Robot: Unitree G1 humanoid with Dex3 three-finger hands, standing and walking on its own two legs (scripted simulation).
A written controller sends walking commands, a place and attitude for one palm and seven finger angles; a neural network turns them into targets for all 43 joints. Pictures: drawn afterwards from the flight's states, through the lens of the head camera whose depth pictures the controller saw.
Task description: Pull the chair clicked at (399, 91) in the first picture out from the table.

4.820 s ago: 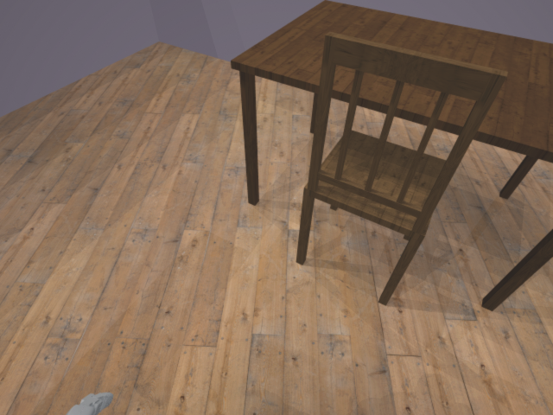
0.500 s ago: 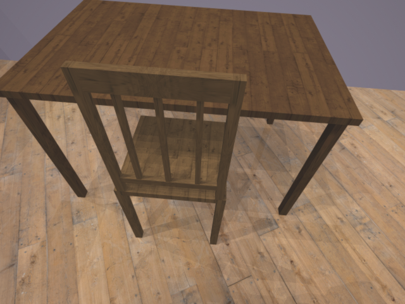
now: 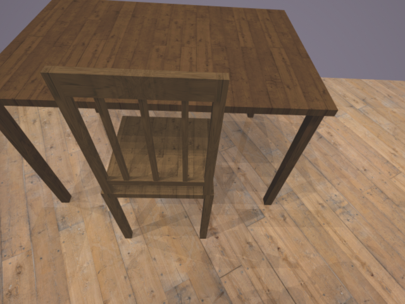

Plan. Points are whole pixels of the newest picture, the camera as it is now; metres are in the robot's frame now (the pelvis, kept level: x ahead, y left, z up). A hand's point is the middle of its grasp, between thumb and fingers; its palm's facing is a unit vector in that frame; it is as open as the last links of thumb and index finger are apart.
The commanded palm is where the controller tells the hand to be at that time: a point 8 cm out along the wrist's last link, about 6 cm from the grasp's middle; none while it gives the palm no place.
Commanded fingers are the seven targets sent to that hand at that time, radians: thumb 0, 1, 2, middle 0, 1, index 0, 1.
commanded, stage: come to a stop and stand still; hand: left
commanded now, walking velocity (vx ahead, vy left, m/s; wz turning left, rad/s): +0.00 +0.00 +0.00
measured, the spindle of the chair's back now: (150, 145) +0.52 +0.15 -0.06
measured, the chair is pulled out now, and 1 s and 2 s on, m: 0.00 0.00 0.00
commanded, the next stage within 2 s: look again from close up in 0.62 s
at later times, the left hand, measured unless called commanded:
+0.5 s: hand out of the picture -0.02 +0.09 -0.18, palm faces +0.09 -0.98 -0.19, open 7.3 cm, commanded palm none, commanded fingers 0.00 0.90 0.90 -0.20 -0.30 -0.20 -0.30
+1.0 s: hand out of the picture -0.01 +0.15 -0.18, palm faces +0.05 -0.98 -0.19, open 7.4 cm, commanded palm none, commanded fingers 0.00 0.90 0.90 -0.20 -0.30 -0.20 -0.30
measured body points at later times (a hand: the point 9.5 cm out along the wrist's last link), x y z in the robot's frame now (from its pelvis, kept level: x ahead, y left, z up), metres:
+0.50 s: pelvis +0.00 -0.07 +0.00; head +0.01 -0.08 +0.45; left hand -0.02 +0.15 -0.16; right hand +0.01 -0.28 -0.17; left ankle -0.02 +0.10 -0.74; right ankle -0.01 -0.13 -0.75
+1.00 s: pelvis -0.01 -0.02 -0.01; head -0.02 -0.02 +0.44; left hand -0.01 +0.20 -0.17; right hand +0.00 -0.24 -0.17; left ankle -0.02 +0.08 -0.74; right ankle -0.01 -0.13 -0.74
